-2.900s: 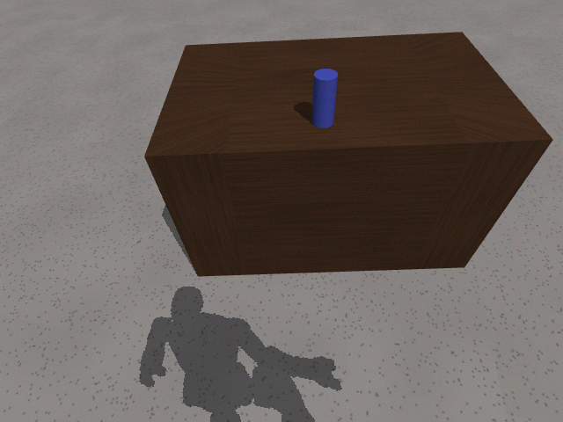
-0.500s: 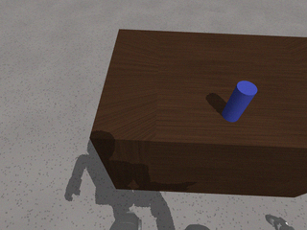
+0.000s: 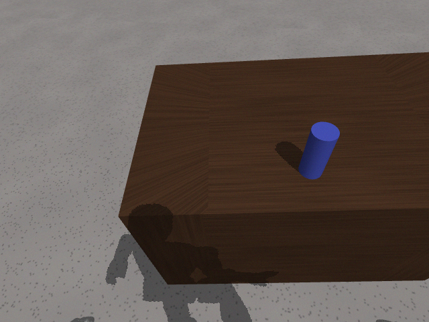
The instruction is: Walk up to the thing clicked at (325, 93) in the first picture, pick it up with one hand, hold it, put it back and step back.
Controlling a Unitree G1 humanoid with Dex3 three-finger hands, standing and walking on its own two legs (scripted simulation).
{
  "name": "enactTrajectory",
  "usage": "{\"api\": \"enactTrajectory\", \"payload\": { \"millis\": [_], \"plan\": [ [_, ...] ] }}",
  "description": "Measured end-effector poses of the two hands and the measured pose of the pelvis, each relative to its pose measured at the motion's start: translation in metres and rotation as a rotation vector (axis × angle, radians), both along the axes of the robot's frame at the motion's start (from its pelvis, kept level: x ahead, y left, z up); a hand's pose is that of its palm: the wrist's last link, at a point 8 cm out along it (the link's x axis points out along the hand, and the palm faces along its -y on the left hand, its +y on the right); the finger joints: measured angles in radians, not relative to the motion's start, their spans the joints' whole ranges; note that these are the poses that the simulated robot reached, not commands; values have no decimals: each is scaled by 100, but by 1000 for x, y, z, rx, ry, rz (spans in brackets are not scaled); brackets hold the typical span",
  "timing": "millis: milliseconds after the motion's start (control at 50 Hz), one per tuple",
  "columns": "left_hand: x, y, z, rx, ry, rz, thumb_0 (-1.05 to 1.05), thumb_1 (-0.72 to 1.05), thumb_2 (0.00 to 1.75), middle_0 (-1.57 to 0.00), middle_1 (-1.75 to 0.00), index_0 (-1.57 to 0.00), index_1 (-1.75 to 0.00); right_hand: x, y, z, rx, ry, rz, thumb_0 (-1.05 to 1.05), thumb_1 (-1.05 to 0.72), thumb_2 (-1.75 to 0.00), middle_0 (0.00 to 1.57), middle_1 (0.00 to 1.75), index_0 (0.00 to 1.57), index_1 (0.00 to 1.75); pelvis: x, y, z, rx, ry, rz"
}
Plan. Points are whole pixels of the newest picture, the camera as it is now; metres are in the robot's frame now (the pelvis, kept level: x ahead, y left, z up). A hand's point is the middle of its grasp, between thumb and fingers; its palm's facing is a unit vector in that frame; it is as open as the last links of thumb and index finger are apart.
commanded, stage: walk up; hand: right
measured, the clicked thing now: (317, 152) +0.50 -0.21 -0.04
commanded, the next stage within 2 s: stand in 0.86 s
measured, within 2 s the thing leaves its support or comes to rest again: neither
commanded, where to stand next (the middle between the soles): +0.06 -0.01 m, yaw +1 degrees
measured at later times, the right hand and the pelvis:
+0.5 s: hand out of the picture +0.09 -0.25 -0.13, palm faces -0.04 +0.93 -0.36, open 7.4 cm; pelvis +0.00 +0.00 +0.02, yaw +1 degrees
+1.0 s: hand out of the picture +0.12 -0.24 -0.13, palm faces -0.04 +0.94 -0.34, open 7.4 cm; pelvis +0.02 +0.01 +0.02, yaw +1 degrees
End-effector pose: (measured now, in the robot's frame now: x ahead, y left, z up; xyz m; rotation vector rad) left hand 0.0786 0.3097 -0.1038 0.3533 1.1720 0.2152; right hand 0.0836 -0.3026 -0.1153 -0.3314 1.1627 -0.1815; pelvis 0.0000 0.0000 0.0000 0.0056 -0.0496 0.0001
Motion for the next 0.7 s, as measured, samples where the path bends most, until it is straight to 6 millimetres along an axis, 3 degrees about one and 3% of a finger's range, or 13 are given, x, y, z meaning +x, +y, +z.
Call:
{"api": "enactTrajectory", "payload": {
  "millis": [120, 240, 700],
  "plan": [
    [20, -11, 0, -40, -28, -12, 1, 90, 90, -21, -30, -20, -30, -11, -1, 7, -10, 39, -9, 1, -90, -90, 21, 30, 20, 30, 0, -1, 7, -6, 3, 3],
    [25, -16, 0, -64, -25, -8, 1, 90, 90, -21, -30, -20, -30, -13, -2, 13, -21, 51, -14, 1, -90, -90, 21, 30, 20, 30, 1, -1, 11, -11, 6, 7],
    [-17, -2, -2, -61, 92, 75, 1, 90, 90, -20, -30, -20, -30, 16, 16, 17, -1, 37, 19, 1, -90, -90, 21, 30, 20, 30, 8, 5, 18, -19, 21, 17]
  ]
}}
